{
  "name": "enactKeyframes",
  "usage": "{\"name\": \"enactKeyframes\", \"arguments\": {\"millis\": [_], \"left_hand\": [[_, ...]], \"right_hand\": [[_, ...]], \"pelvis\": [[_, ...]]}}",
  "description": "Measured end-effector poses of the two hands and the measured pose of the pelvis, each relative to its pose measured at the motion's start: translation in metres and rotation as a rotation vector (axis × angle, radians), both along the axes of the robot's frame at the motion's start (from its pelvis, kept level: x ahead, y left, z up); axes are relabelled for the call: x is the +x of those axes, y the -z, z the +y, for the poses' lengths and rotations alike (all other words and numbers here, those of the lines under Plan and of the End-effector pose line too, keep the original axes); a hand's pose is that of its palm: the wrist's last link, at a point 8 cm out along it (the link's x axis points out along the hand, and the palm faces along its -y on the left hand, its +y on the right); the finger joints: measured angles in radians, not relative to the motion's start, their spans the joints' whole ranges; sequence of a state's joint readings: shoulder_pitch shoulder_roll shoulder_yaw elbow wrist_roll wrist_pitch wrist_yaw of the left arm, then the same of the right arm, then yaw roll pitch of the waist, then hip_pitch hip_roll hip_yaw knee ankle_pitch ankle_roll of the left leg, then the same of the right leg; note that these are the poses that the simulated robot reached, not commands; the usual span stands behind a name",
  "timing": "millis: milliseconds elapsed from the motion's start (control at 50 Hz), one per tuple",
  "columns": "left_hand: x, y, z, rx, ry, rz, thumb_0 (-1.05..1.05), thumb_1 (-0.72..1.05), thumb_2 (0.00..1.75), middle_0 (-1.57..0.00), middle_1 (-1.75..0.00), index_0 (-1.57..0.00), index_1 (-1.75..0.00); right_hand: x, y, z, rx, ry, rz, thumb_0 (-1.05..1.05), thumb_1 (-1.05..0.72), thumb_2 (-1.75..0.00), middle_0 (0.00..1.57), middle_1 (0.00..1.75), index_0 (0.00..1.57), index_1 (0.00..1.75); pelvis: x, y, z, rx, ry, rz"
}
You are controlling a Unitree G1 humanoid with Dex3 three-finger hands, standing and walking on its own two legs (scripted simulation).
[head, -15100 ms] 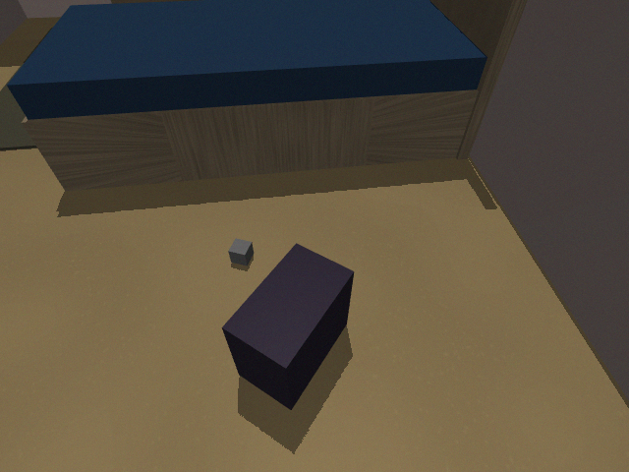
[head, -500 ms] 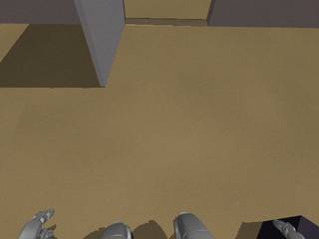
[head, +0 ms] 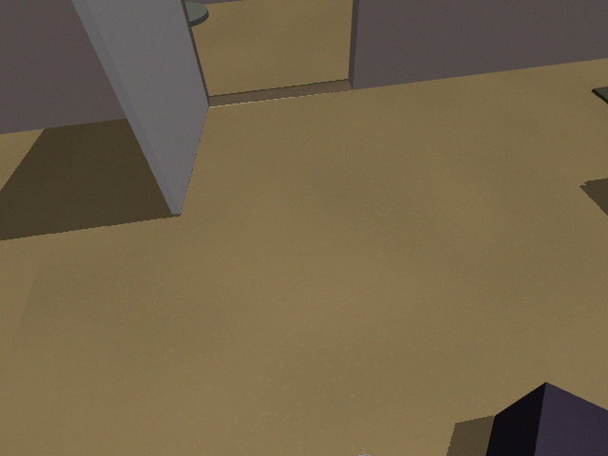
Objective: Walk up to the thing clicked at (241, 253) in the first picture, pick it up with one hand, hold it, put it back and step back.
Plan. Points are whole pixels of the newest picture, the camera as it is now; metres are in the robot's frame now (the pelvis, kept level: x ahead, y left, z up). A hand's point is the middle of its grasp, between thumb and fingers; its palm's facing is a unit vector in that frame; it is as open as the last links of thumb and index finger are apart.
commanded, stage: walk up
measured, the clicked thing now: out of the picture +0.45 -1.02 -0.72
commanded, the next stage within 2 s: stand in 1.32 s
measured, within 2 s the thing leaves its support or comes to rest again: neither
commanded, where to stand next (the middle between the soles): +0.08 +0.02 m, yaw -5 degrees
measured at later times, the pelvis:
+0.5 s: pelvis +0.00 -0.02 +0.01, yaw -5 degrees
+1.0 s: pelvis +0.00 +0.01 +0.02, yaw -8 degrees
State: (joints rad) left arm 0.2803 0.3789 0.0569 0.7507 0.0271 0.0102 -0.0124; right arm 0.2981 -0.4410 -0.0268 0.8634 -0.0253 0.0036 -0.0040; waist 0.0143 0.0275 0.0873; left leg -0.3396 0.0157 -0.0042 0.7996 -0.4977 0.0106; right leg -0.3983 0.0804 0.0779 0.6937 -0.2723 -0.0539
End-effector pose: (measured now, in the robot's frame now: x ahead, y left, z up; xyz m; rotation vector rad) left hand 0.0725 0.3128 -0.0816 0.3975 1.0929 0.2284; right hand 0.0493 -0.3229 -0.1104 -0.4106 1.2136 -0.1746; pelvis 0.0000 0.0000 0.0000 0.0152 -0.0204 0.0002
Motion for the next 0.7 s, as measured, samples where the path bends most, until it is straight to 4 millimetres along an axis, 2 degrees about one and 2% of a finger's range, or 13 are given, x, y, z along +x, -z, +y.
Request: {"name": "enactKeyframes", "arguments": {"millis": [80, 140, 220, 280, 400, 540, 700], "left_hand": [[-0.009, 0.016, 0.001, -0.038, -0.019, 0.033, 0.0, 0.9, 0.9, -0.2, -0.3, -0.21, -0.3], [-0.011, 0.02, -0.005, -0.061, 0.001, 0.063, 0.01, 0.9, 0.9, -0.2, -0.3, -0.21, -0.3], [-0.01, 0.021, -0.01, -0.065, 0.013, 0.076, 0.01, 0.9, 0.9, -0.2, -0.3, -0.21, -0.3], [-0.007, 0.021, -0.016, -0.043, 0.016, 0.079, 0.01, 0.9, 0.9, -0.2, -0.3, -0.21, -0.3], [-0.001, 0.007, -0.029, -0.012, 0.042, 0.081, 0.0, 0.9, 0.9, -0.2, -0.3, -0.21, -0.3], [0.028, -0.001, -0.032, -0.005, 0.065, 0.05, 0.01, 0.9, 0.9, -0.2, -0.3, -0.21, -0.3], [0.066, -0.003, -0.039, -0.034, 0.122, -0.014, 0.0, 0.9, 0.9, -0.2, -0.3, -0.21, -0.3]], "right_hand": [[-0.005, -0.007, 0.007, -0.016, 0.013, -0.046, 0.01, -0.9, -0.9, 0.2, 0.3, 0.2, 0.3], [-0.006, -0.015, 0.01, -0.007, 0.033, -0.087, 0.01, -0.9, -0.9, 0.2, 0.3, 0.2, 0.3], [0.001, -0.02, 0.007, 0.004, 0.041, -0.126, 0.01, -0.9, -0.9, 0.2, 0.3, 0.21, 0.3], [0.007, -0.014, -0.003, 0.018, 0.042, -0.131, 0.01, -0.9, -0.9, 0.2, 0.3, 0.21, 0.3], [0.018, -0.005, -0.012, 0.049, 0.074, -0.12, 0.01, -0.9, -0.9, 0.2, 0.3, 0.2, 0.3], [0.012, 0.004, -0.005, 0.08, 0.11, -0.095, 0.01, -0.91, -0.9, 0.2, 0.3, 0.2, 0.3], [-0.001, -0.001, 0.008, 0.094, 0.163, -0.073, 0.01, -0.9, -0.9, 0.2, 0.3, 0.2, 0.3]], "pelvis": [[-0.005, 0.001, 0.005, 0.031, 0.018, -0.02], [-0.004, -0.003, 0.004, 0.009, 0.026, -0.027], [-0.002, -0.005, -0.005, 0.006, 0.055, -0.026], [-0.002, -0.002, -0.015, -0.009, 0.069, -0.032], [0.001, -0.007, -0.021, -0.003, 0.079, -0.019], [0.005, -0.01, -0.017, 0.009, 0.083, -0.015], [0.005, -0.016, -0.009, 0.002, 0.105, -0.029]]}}
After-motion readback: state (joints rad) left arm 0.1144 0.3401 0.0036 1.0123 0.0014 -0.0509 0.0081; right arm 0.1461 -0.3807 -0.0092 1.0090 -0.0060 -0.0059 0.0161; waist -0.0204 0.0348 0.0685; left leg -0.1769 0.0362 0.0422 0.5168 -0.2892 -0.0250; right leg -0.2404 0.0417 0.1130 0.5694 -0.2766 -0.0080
